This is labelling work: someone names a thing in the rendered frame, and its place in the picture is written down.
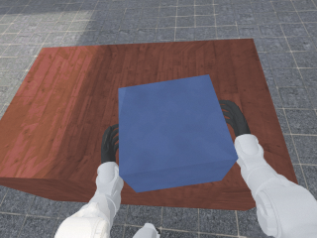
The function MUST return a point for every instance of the right robot hand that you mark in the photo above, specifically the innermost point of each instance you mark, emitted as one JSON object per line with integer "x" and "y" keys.
{"x": 237, "y": 119}

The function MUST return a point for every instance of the pedestal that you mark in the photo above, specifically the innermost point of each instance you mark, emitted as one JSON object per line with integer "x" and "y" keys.
{"x": 51, "y": 133}

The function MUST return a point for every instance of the left robot upper arm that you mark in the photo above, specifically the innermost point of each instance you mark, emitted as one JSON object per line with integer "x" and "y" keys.
{"x": 84, "y": 227}

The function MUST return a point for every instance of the robot left shin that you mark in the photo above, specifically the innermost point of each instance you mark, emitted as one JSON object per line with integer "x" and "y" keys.
{"x": 149, "y": 225}

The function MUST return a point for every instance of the left robot thigh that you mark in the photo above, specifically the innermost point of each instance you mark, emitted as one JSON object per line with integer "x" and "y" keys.
{"x": 147, "y": 232}

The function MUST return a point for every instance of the right robot forearm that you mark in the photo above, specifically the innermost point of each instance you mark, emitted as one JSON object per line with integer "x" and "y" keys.
{"x": 256, "y": 172}

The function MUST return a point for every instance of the left robot hand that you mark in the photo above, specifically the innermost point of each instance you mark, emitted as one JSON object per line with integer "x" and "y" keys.
{"x": 108, "y": 147}

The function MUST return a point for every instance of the right robot upper arm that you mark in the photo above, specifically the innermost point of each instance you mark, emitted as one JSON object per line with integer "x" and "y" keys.
{"x": 287, "y": 212}

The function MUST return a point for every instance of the carton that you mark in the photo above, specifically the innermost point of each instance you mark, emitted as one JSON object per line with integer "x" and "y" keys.
{"x": 172, "y": 133}

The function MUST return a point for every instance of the left robot forearm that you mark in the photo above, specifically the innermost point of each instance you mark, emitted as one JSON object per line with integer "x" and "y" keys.
{"x": 107, "y": 198}

